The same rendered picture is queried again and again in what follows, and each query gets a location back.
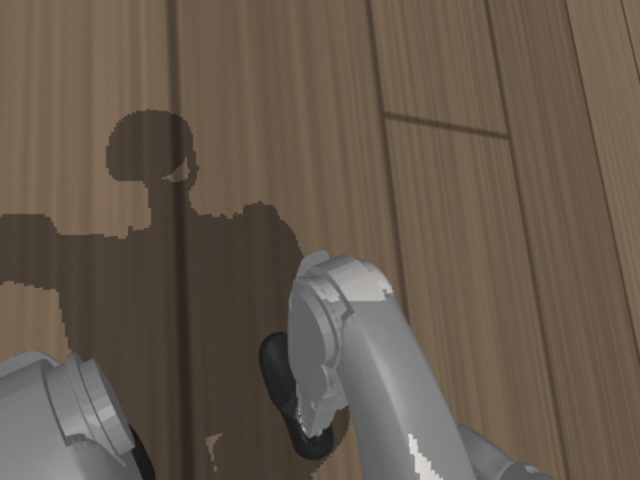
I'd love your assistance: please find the right robot hand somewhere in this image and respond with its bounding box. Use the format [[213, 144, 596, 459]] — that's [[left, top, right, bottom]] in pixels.
[[457, 424, 516, 480]]

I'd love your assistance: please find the right robot arm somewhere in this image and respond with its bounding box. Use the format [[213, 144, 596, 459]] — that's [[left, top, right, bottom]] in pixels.
[[500, 462, 556, 480]]

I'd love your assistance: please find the right robot foot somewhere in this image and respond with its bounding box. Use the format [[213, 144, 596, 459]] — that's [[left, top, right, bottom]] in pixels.
[[259, 332, 334, 460]]

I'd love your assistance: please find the left robot foot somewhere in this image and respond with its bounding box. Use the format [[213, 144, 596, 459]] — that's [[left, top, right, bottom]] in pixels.
[[128, 424, 155, 480]]

